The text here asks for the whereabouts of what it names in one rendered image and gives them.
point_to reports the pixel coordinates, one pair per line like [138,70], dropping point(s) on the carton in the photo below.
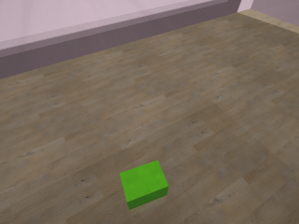
[144,184]

